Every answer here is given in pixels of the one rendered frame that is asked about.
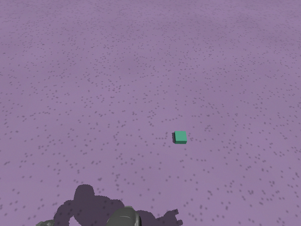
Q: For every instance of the small box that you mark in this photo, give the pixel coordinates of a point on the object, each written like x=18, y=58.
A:
x=180, y=137

